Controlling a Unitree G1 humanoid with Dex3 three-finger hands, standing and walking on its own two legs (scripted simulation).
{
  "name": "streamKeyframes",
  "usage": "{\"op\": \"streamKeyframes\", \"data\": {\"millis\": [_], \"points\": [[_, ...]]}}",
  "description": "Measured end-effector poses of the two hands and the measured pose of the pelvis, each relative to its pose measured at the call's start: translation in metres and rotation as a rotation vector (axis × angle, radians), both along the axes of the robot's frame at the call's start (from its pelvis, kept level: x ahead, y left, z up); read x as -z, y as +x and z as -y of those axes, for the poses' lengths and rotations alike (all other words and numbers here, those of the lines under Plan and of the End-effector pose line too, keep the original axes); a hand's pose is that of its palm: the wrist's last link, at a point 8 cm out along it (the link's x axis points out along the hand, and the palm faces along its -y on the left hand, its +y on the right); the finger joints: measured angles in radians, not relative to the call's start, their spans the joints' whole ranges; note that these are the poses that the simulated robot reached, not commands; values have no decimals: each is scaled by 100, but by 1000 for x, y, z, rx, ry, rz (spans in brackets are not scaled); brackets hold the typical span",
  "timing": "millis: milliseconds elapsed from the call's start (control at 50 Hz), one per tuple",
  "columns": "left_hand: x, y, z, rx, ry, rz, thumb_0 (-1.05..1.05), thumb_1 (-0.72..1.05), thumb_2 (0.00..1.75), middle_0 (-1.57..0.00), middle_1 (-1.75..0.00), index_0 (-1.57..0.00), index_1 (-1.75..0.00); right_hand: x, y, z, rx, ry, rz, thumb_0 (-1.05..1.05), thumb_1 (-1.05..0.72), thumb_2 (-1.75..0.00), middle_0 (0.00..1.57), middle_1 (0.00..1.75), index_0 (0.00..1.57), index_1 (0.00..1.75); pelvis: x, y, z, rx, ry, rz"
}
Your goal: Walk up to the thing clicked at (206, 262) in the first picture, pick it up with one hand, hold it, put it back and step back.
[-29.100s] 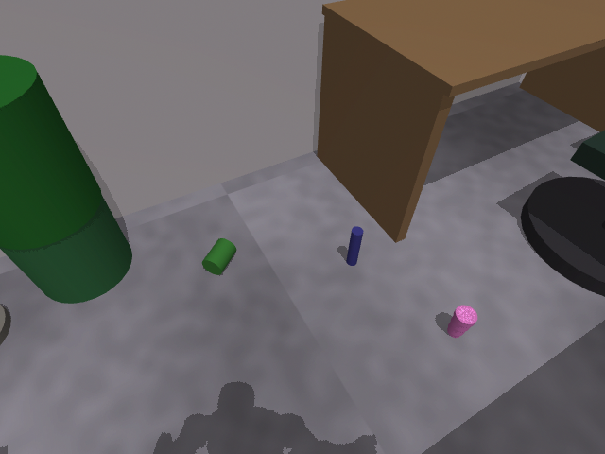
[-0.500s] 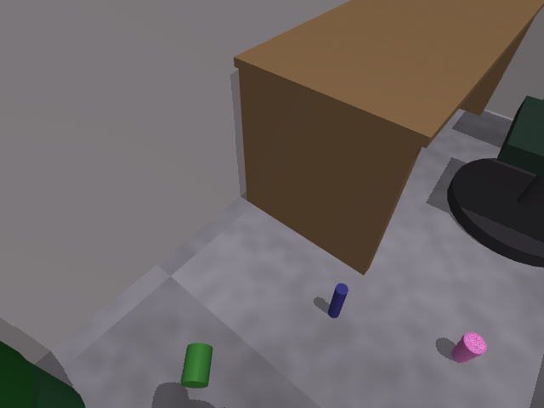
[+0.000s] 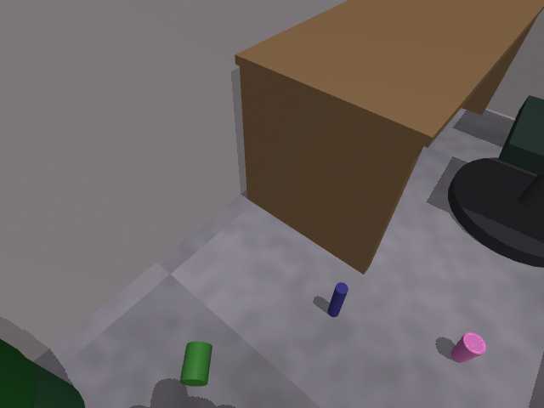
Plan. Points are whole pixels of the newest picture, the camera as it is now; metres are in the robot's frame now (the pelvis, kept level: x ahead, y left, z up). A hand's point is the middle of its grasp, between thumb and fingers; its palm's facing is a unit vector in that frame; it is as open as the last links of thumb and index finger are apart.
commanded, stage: stand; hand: left
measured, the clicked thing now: (196, 363) +0.41 +0.25 -0.74
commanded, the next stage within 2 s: walk up in 0.32 s
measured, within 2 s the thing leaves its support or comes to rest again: neither
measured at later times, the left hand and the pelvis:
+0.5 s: hand out of the picture +0.07 +0.27 -0.16, palm faces +0.01 -0.93 -0.37, open 7.4 cm; pelvis -0.03 +0.00 -0.01, yaw +0 degrees
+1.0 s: hand out of the picture -0.01 +0.30 -0.19, palm faces -0.11 -0.92 -0.38, open 7.4 cm; pelvis -0.13 +0.03 -0.03, yaw -4 degrees
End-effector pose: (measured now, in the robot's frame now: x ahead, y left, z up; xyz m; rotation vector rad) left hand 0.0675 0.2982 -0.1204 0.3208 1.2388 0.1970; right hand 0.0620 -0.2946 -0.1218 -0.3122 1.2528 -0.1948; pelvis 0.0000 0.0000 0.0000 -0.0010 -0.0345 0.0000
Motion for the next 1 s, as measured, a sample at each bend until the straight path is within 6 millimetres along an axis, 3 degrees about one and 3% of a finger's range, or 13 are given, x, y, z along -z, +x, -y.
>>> {"op": "streamKeyframes", "data": {"millis": [340, 520, 620, 680, 740, 820, 920, 1000], "points": [[0, 3, -1, -5, -1, 4, 1, 90, 90, -20, -30, -20, -29, 0, 7, 0, -7, -1, 8, 0, -91, -90, 20, 30, 20, 30, 1, 2, -1, -1, -1, -5], [6, -2, -18, -23, 31, 40, 1, 90, 90, -20, -30, -21, -30, 6, -1, 9, -3, -43, 6, 0, -91, -90, 20, 30, 20, 30, 13, -32, -6, -6, -9, -4], [16, -4, -36, 26, 40, 64, 1, 90, 90, -20, -30, -21, -30, 5, -24, 2, 7, -77, 13, 0, -91, -90, 20, 30, 20, 30, 22, -53, -24, 0, 3, -7], [29, 1, -50, 45, 35, 99, 1, 90, 90, -20, -30, -21, -30, 8, -50, -5, 2, -114, 7, 0, -91, -90, 20, 30, 20, 30, 35, -66, -38, -8, -13, -19], [33, -1, -56, 42, 35, 122, 1, 90, 90, -20, -30, -20, -29, 8, -82, -16, 3, -119, -52, 0, -91, -90, 20, 30, 20, 30, 35, -80, -43, -2, -5, -3], [30, -21, -53, 45, 20, 90, 1, 91, 90, -20, -30, -20, -29, 0, -110, -26, 24, -114, -83, 0, -90, -90, 21, 30, 21, 30, 25, -92, -44, 13, -19, -14], [27, -54, -48, 74, 18, 25, 1, 90, 90, -20, -30, -20, -29, -2, -125, -26, 38, -109, -33, 1, -90, -90, 21, 30, 21, 30, 21, -112, -42, 39, -25, -24], [27, -76, -41, 92, 34, 13, 1, 90, 90, -20, -30, -20, -29, 7, -133, -15, 34, -100, 14, 0, -90, -90, 21, 30, 21, 30, 26, -132, -34, 65, -16, -24]]}}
